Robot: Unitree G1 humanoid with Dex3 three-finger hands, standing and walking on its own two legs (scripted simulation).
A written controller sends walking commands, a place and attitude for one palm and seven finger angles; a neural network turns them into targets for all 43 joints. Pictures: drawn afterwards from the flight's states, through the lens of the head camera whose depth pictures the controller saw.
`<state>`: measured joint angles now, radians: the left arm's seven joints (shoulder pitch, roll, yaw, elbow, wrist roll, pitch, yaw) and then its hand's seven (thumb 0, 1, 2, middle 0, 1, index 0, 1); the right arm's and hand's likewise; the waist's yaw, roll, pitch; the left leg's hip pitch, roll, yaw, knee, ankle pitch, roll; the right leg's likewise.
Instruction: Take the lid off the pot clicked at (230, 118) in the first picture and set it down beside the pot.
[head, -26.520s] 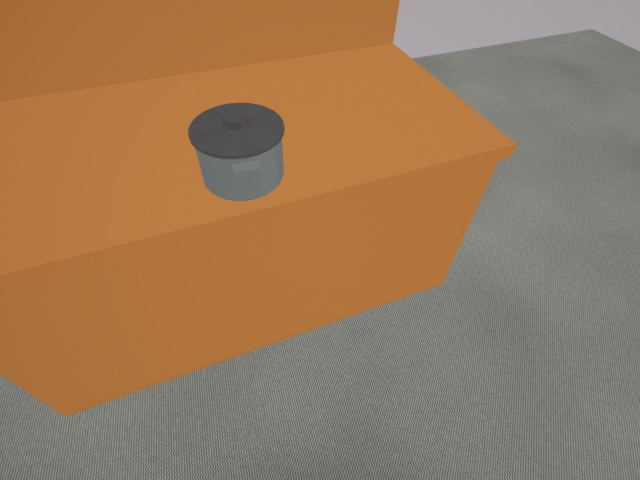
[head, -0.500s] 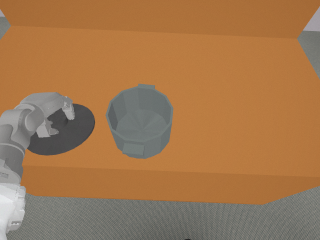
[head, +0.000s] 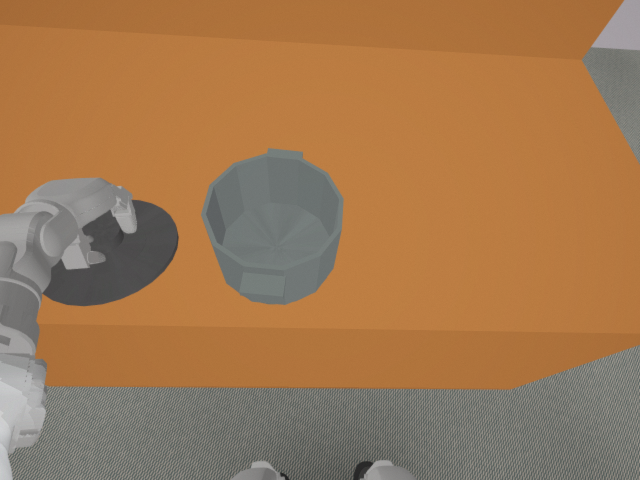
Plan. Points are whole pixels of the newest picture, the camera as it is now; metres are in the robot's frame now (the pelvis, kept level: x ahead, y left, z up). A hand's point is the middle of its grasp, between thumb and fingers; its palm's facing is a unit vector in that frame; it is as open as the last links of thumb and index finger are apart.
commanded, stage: lower the lid onto the table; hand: left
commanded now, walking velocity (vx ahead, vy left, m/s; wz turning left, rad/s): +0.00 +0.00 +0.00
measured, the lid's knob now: (101, 235) +0.44 +0.29 -0.03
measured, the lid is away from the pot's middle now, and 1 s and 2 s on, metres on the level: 0.24 0.25 0.25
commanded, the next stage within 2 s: open the fingers wide in 0.24 s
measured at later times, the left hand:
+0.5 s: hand (90, 239) +0.43 +0.30 -0.01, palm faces -0.48 -0.05 -0.88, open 8.2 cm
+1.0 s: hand (84, 240) +0.42 +0.31 -0.02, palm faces -0.48 -0.05 -0.88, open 8.9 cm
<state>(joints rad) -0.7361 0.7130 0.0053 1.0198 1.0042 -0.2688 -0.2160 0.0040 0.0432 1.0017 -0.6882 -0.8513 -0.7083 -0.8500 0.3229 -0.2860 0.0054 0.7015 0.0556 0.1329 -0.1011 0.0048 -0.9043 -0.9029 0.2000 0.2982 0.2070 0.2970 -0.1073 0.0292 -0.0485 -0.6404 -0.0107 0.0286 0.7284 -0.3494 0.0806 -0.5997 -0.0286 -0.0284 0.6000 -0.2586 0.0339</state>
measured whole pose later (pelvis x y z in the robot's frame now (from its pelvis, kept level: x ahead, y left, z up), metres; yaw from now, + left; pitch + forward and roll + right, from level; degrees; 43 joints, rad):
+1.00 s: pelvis -0.01 +0.02 -0.02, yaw -1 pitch +17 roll -5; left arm -0.79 0.71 -0.03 1.05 1.02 -0.23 -0.18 -0.01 0.12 0.78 -0.58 -0.97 -0.55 -0.92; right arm 0.35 -0.28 0.01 0.66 0.06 0.17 -0.06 0.00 -0.90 -0.90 0.20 0.30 0.21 0.30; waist -0.11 0.04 -0.09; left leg -0.77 -0.01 0.04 0.85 -0.39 0.11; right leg -0.72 -0.03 -0.01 0.71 -0.29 0.01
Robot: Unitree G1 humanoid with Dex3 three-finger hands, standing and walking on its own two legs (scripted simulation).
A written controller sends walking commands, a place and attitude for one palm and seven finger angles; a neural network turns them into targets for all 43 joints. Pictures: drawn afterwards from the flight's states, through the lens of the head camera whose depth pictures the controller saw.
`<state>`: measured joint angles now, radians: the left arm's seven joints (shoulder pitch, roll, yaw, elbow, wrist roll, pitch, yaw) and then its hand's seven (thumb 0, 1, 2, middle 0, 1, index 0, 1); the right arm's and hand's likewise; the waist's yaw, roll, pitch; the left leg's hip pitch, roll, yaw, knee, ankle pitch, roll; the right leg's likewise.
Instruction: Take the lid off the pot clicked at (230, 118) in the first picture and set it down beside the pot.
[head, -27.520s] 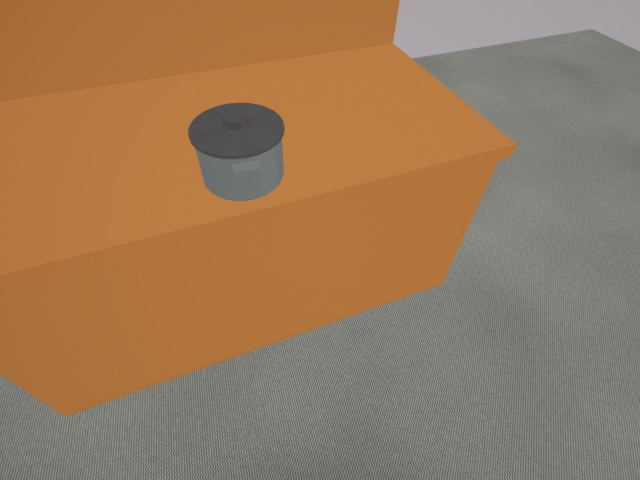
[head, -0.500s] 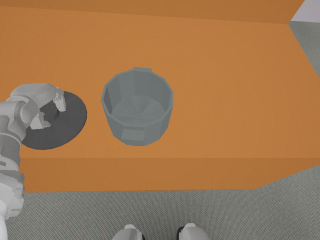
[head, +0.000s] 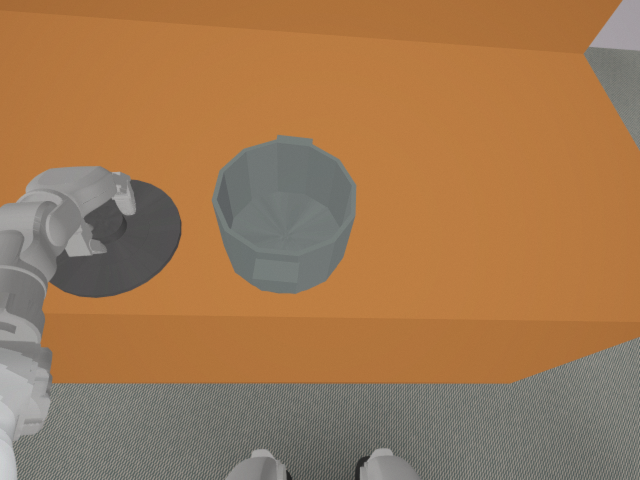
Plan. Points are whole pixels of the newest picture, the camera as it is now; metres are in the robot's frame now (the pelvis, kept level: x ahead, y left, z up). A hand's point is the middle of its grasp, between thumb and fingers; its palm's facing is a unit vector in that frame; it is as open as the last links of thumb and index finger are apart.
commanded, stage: open the fingers wide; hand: left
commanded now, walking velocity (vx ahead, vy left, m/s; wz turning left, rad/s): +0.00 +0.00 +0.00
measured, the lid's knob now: (104, 224) +0.45 +0.29 -0.02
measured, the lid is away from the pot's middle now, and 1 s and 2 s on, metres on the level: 0.25 0.25 0.25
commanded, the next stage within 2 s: raise the empty hand in 0.44 s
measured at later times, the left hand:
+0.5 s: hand (91, 230) +0.43 +0.29 +0.00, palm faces -0.48 -0.06 -0.88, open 11.0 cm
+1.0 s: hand (79, 208) +0.43 +0.29 +0.05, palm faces -0.42 -0.06 -0.90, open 11.0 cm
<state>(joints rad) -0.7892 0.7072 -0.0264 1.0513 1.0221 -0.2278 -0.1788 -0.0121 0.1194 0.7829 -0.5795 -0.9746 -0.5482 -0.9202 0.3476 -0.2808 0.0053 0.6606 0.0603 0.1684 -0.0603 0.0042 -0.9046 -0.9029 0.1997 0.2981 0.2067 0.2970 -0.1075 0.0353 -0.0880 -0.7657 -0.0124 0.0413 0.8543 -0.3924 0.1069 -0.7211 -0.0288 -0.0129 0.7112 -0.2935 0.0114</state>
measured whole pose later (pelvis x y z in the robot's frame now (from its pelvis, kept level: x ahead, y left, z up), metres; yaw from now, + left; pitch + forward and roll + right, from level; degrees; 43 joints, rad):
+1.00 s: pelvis +0.01 +0.00 +0.02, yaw +1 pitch +13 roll -4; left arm -0.77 0.66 -0.07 0.99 0.99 -0.18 -0.20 0.00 0.03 0.58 -0.34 -0.90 -0.34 -0.90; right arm 0.33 -0.27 0.00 0.67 0.07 0.17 -0.05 0.00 -0.91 -0.90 0.20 0.30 0.21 0.30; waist -0.08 0.05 -0.08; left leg -0.61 -0.03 0.04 0.74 -0.36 0.11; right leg -0.57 -0.04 0.00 0.61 -0.27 0.01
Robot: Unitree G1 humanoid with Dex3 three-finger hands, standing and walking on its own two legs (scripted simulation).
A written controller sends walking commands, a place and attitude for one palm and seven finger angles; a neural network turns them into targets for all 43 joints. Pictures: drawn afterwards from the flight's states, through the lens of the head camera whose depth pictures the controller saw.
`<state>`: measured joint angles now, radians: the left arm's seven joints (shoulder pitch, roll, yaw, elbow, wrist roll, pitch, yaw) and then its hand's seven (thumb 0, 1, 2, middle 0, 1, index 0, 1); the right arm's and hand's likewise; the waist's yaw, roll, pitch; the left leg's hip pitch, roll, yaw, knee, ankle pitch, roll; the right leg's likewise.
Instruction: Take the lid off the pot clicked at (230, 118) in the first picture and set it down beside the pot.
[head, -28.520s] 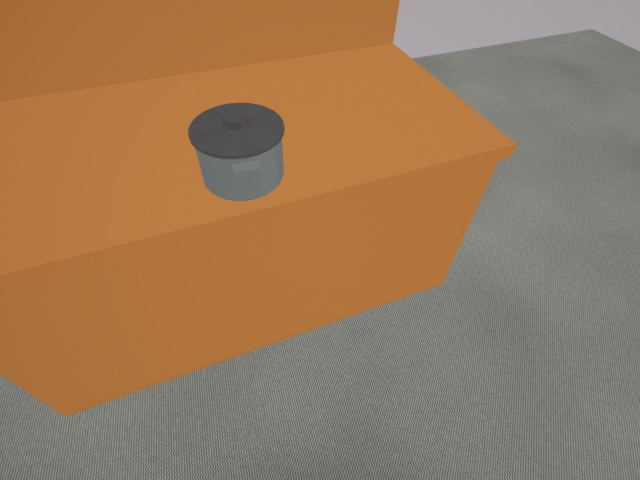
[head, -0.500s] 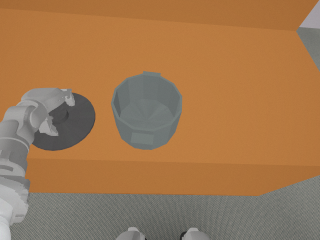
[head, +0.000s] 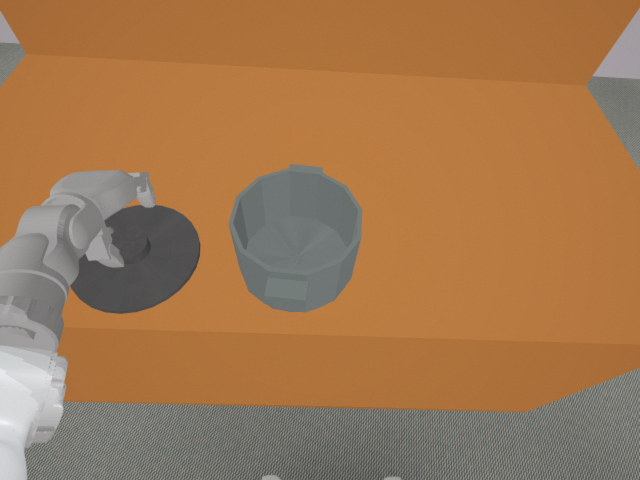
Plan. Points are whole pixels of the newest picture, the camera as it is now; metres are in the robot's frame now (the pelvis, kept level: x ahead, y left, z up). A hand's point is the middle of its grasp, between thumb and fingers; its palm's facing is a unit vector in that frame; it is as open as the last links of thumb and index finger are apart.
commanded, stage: raise the empty hand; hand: left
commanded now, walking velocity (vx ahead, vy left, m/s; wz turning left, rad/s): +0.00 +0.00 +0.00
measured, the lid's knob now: (130, 246) +0.45 +0.28 -0.04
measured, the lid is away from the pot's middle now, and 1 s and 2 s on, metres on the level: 0.25 0.25 0.25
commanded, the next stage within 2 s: draw the hand back to the body in 0.84 s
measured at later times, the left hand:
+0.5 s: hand (98, 201) +0.43 +0.27 +0.09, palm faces -0.39 -0.04 -0.92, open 11.0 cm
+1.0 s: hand (83, 190) +0.42 +0.28 +0.11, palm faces -0.41 -0.07 -0.91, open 11.0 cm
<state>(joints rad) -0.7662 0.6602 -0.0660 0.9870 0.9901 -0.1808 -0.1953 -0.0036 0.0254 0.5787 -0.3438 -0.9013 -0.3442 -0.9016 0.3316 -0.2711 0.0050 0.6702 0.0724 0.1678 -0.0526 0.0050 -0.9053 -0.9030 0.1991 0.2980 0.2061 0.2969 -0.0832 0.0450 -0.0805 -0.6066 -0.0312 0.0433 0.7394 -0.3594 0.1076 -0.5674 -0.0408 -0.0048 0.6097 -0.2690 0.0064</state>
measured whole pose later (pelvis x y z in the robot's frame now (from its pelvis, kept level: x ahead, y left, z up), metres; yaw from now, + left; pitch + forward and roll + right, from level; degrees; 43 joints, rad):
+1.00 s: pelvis +0.01 -0.03 +0.02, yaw +2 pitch +8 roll -2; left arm -0.78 0.75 -0.01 0.86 0.92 -0.20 -0.38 0.00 0.02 0.58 -0.34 -0.90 -0.34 -0.90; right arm 0.25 -0.29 0.01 0.65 0.08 0.18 -0.06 0.01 -0.91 -0.90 0.20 0.30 0.20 0.30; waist -0.06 0.05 -0.02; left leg -0.40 -0.03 0.01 0.54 -0.28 0.07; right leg -0.36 -0.04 -0.03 0.44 -0.21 0.04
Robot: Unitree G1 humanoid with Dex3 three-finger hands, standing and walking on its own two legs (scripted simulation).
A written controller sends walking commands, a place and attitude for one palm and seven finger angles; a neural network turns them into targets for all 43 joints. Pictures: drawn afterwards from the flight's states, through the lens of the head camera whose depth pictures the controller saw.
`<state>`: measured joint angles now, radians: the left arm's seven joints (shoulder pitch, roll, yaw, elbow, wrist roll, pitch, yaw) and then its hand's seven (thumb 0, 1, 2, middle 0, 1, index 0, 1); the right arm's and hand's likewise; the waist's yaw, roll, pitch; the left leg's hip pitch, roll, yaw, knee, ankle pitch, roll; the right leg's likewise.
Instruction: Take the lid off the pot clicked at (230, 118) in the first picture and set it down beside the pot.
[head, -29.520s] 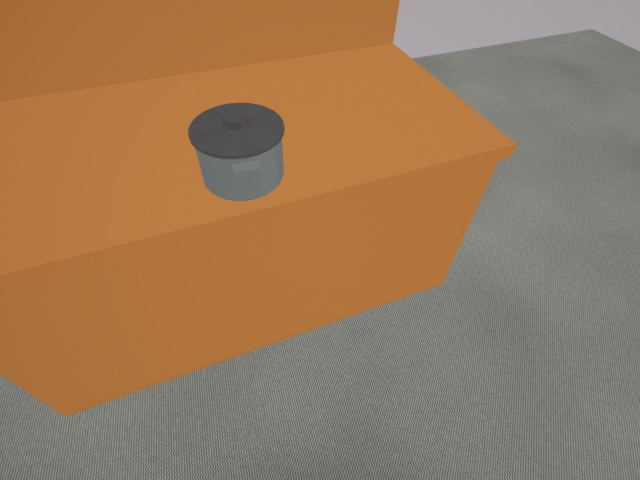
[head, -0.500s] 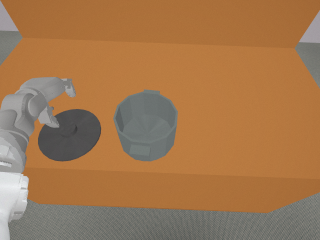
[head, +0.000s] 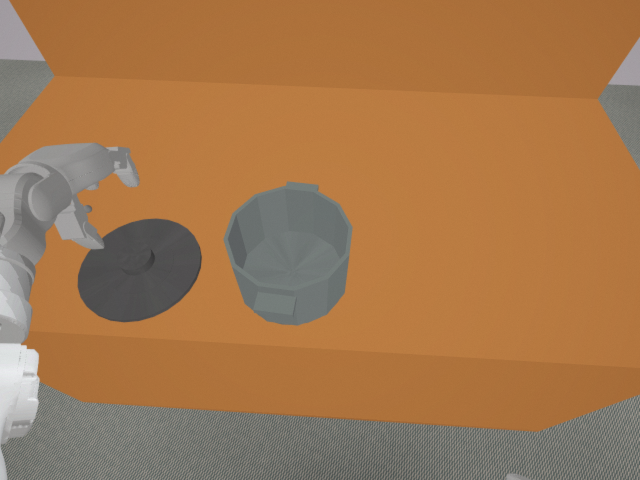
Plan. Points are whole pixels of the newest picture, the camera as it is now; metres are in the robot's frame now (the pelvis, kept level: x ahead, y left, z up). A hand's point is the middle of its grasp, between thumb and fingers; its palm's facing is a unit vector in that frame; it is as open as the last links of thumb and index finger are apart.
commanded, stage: draw the hand back to the body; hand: left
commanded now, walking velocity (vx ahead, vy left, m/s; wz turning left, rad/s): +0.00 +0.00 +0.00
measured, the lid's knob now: (136, 258) +0.45 +0.30 -0.06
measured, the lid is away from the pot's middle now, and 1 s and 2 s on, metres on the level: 0.25 0.25 0.25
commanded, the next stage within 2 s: none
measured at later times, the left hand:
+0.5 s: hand (99, 230) +0.38 +0.26 +0.11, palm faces -0.15 -0.48 -0.87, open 11.0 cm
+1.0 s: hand (93, 229) +0.34 +0.23 +0.16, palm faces +0.42 -0.85 -0.32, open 9.6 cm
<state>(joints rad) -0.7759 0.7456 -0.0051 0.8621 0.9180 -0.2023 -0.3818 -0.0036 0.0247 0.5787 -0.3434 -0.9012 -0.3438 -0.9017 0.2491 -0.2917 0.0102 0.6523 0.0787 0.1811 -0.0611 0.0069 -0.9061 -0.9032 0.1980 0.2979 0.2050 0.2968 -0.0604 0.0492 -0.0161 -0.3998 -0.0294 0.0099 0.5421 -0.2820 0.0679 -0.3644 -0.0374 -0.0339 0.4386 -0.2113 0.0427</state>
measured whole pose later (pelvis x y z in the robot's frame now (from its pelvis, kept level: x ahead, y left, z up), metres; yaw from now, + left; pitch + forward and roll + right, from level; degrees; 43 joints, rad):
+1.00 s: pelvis +0.02 -0.04 +0.01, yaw +0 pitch -1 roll -1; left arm -0.10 0.39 0.31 0.09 -0.04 -0.09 0.11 0.00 0.33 0.69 -0.29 -0.68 -0.29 -0.68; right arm 0.22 -0.28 0.02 0.69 0.04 -0.07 -0.07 0.01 -0.91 -0.90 0.20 0.30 0.20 0.30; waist 0.02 0.05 0.05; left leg -0.14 0.01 0.00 0.46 -0.30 0.01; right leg -0.12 0.00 -0.05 0.39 -0.25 0.00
